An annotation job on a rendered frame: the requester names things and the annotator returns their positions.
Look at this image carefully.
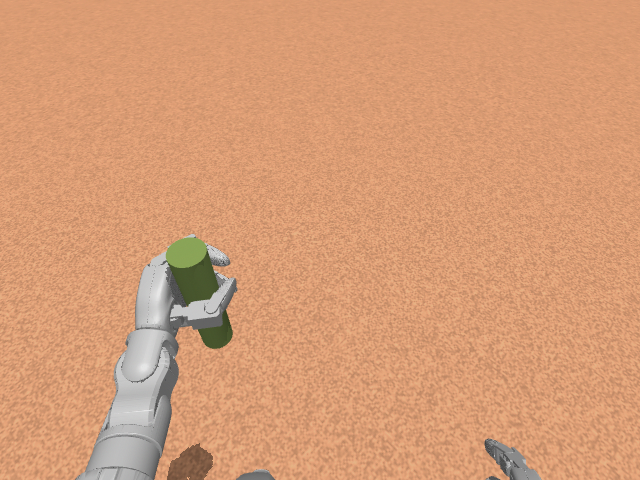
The left robot arm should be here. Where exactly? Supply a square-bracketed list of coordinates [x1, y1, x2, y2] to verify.
[75, 328, 179, 480]

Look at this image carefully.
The right robot hand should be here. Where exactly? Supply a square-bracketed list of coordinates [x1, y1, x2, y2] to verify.
[485, 439, 541, 480]

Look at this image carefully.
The left robot hand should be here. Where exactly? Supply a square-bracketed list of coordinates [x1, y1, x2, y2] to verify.
[135, 234, 238, 338]

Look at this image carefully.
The can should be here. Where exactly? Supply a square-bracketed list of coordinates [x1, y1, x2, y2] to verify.
[166, 237, 233, 349]

